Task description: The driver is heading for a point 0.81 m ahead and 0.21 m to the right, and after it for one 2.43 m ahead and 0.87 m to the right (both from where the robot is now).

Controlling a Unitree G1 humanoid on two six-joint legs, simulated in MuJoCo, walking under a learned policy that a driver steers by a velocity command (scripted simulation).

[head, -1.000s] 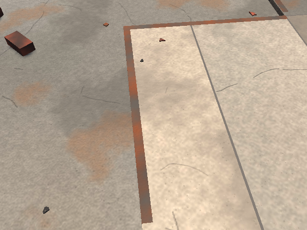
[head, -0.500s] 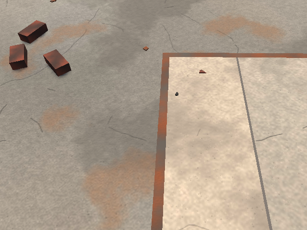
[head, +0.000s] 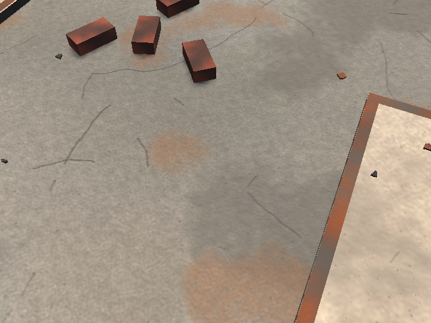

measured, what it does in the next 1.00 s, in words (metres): walks ahead, turning right: right foot, then left foot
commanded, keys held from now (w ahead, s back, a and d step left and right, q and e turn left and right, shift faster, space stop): w+e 1.00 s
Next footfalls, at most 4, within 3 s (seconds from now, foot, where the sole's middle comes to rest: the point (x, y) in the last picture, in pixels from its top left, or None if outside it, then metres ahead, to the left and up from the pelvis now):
0.48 right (272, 313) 0.45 -0.13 -0.76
0.94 left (227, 221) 0.75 0.01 -0.76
1.44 right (348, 200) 0.82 -0.39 -0.72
2.00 left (309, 123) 1.21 -0.31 -0.76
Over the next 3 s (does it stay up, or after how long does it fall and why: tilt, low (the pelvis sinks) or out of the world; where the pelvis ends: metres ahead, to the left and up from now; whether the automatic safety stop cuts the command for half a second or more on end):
stays up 1.59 -0.48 0.00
